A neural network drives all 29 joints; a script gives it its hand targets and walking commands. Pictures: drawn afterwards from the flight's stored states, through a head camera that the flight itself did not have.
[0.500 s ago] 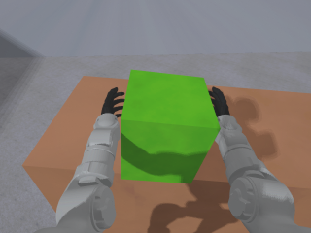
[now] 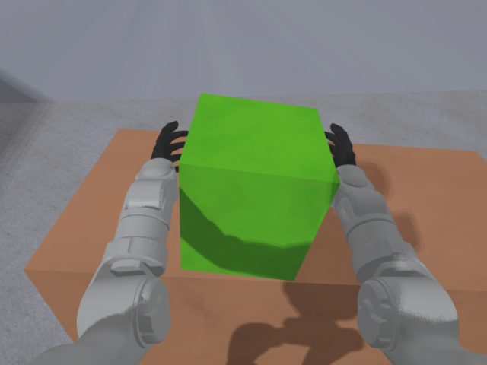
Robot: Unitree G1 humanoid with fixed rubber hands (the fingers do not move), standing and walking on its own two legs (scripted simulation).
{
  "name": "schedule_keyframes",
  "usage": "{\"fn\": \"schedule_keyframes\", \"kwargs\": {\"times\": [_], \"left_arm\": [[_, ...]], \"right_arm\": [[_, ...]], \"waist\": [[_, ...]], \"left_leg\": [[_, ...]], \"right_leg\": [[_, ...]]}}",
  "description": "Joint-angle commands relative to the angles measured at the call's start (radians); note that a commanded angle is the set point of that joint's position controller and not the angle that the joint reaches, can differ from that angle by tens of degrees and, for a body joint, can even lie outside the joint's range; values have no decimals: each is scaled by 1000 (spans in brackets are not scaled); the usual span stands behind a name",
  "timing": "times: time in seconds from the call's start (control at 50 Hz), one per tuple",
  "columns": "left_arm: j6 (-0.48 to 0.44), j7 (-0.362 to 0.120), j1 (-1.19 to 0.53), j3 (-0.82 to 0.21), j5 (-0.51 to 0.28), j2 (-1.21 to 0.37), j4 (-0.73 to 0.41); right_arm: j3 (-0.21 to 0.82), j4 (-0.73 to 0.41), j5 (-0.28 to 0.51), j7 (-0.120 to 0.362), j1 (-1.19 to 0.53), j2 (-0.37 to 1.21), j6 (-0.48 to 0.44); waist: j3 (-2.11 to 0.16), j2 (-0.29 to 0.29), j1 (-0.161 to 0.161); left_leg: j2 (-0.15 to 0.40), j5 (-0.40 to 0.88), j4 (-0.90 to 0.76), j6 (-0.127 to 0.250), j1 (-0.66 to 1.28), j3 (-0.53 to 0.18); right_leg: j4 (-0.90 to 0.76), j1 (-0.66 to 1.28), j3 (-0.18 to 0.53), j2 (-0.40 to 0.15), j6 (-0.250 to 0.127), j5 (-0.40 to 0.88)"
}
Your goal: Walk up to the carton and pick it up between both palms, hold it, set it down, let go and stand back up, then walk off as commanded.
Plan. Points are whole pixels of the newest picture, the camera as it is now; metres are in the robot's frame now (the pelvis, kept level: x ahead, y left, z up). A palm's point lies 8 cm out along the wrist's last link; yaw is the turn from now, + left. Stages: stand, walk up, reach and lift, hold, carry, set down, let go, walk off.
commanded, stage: reach and lift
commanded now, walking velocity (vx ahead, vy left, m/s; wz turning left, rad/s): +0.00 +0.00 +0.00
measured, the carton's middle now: (248, 189) +0.41 +0.03 +0.13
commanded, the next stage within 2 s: hold in 1.50 s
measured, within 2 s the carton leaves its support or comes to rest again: neither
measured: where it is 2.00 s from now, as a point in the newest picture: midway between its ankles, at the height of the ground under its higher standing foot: outside the picture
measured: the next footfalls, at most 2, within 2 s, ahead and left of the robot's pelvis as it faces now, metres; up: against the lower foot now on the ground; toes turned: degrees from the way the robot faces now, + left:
none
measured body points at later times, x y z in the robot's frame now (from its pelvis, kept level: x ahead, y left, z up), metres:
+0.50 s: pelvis +0.00 +0.00 +0.00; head -0.06 +0.02 +0.45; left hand +0.41 +0.18 +0.21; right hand +0.41 -0.13 +0.22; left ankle +0.07 +0.13 -0.74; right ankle +0.00 -0.09 -0.74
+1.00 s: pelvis +0.00 +0.00 +0.00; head -0.06 +0.02 +0.45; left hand +0.41 +0.17 +0.23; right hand +0.41 -0.13 +0.24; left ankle +0.07 +0.13 -0.74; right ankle +0.00 -0.09 -0.74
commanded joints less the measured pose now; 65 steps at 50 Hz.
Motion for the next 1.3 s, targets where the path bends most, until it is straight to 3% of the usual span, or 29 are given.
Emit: {"fn": "schedule_keyframes", "kwargs": {"times": [0.0,0.06,0.1,0.12,0.2,0.26,0.28,0.3,0.32,0.4,0.44,0.46,0.5,0.52,0.54,0.64,0.66,0.7,0.78,0.8,0.82,0.86,0.9,0.94,1.02,1.08,1.1,1.16,1.28], "left_arm": [[-20,-179,-772,-412,-116,-613,-205],[-4,-181,-789,-462,-150,-632,-325],[17,-186,-773,-427,-131,-597,-290],[27,-199,-802,-445,-143,-600,-288],[49,-194,-833,-463,-151,-607,-354],[75,-209,-811,-442,-147,-583,-309],[81,-217,-795,-381,-106,-551,-276],[81,-217,-835,-413,-121,-563,-314],[85,-219,-858,-414,-125,-556,-324],[112,-226,-800,-378,-98,-555,-253],[111,-225,-825,-404,-122,-565,-318],[109,-226,-842,-401,-128,-565,-343],[116,-217,-811,-449,-155,-587,-334],[124,-216,-803,-438,-141,-586,-351],[122,-219,-823,-435,-137,-573,-377],[150,-218,-799,-437,-129,-569,-375],[149,-221,-831,-427,-130,-554,-342],[149,-218,-862,-472,-166,-582,-404],[165,-214,-853,-439,-150,-571,-357],[161,-215,-880,-470,-172,-580,-402],[161,-210,-895,-469,-169,-578,-426],[171,-205,-864,-498,-178,-598,-414],[177,-211,-871,-462,-166,-568,-402],[180,-207,-886,-493,-185,-596,-396],[184,-197,-902,-492,-197,-591,-458],[196,-199,-909,-469,-189,-581,-406],[208,-203,-859,-434,-170,-559,-343],[216,-199,-865,-464,-188,-585,-397],[239,-198,-833,-497,-211,-585,-549]], "right_arm": [[319,-327,128,62,-933,674,-19],[372,-404,177,40,-912,707,-3],[387,-358,184,40,-878,696,26],[353,-382,170,29,-905,690,31],[395,-457,213,28,-949,709,50],[385,-445,217,10,-930,704,82],[382,-410,205,13,-929,711,94],[366,-393,205,14,-900,707,100],[365,-411,206,12,-928,712,101],[363,-424,213,7,-978,686,112],[379,-457,231,4,-974,694,110],[401,-502,243,1,-1007,708,105],[394,-487,249,-4,-961,684,120],[422,-524,270,-3,-989,692,117],[420,-486,268,-6,-956,695,130],[444,-533,295,-10,-981,690,144],[396,-467,265,-12,-968,672,157],[421,-521,284,-12,-975,680,160],[422,-508,294,-10,-1009,682,177],[414,-536,296,-11,-1007,682,175],[447,-547,310,-11,-1011,714,180],[417,-524,308,-13,-973,657,184],[428,-520,315,-14,-997,673,194],[410,-533,308,-11,-1022,662,196],[457,-579,347,-12,-1015,686,204],[431,-502,338,-12,-1015,664,230],[441,-531,338,-12,-1041,662,228],[455,-551,361,-21,-1022,651,243],[558,-725,445,-42,-1005,681,267]], "waist": [[-489,58,-102],[-549,78,-117],[-484,66,-103],[-454,65,-145],[-512,102,-110],[-445,83,-142],[-404,59,-103],[-414,83,-137],[-424,79,-133],[-369,53,-126],[-445,77,-140],[-487,78,-121],[-467,106,-148],[-466,88,-122],[-446,84,-143],[-458,79,-129],[-405,93,-148],[-458,92,-152],[-418,84,-130],[-483,94,-154],[-495,74,-129],[-503,124,-165],[-472,107,-136],[-459,118,-152],[-535,106,-124],[-463,90,-131],[-449,56,-102],[-496,71,-134],[-621,56,-116]], "left_leg": [[-59,13,-15,40,287,44],[-66,80,-3,30,331,36],[-61,46,-12,38,327,39],[-63,1,-12,47,299,38],[-62,22,-1,45,319,43],[-65,-25,-9,52,311,34],[-62,-74,-23,67,272,38],[-63,-71,-21,60,294,36],[-64,-72,-19,63,284,47],[-63,-80,-30,68,279,45],[-66,-40,-24,60,308,43],[-65,-31,-15,62,299,46],[-57,-14,-13,46,332,36],[-58,1,-10,54,338,38],[-62,-12,-11,54,329,39],[-63,-21,-8,60,340,36],[-61,-74,-17,55,314,39],[-56,-11,3,52,351,40],[-59,-59,-10,60,322,38],[-54,-52,-7,50,327,31],[-58,-29,2,58,330,39],[-54,6,9,36,358,34],[-61,-40,0,52,343,39],[-52,-36,2,43,337,37],[-52,20,20,45,380,33],[-44,-41,-5,45,349,36],[-49,-56,-5,60,329,42],[-50,-14,6,47,349,40],[-63,119,49,41,399,22]], "right_leg": [[-138,178,38,-45,134,354],[-119,216,35,-47,146,492],[-131,189,28,-39,142,399],[-145,162,37,-51,144,356],[-139,172,45,-40,134,315],[-149,150,48,-46,144,318],[-160,153,56,-50,144,225],[-161,127,48,-42,135,193],[-160,136,49,-49,135,183],[-171,121,46,-45,147,177],[-153,151,41,-43,144,246],[-150,177,51,-49,147,243],[-145,139,41,-39,137,291],[-151,145,34,-34,139,270],[-151,147,39,-34,143,271],[-154,139,35,-38,147,267],[-166,110,44,-44,140,194],[-156,110,30,-25,131,228],[-168,80,39,-34,138,174],[-159,99,45,-36,136,199],[-154,109,37,-26,136,210],[-150,105,38,-26,128,260],[-168,96,41,-30,128,187],[-168,67,34,-22,121,169],[-153,90,33,-16,123,231],[-168,65,39,-18,124,167],[-175,78,40,-22,126,138],[-161,95,48,-17,129,239],[-117,192,45,-13,150,471]]}}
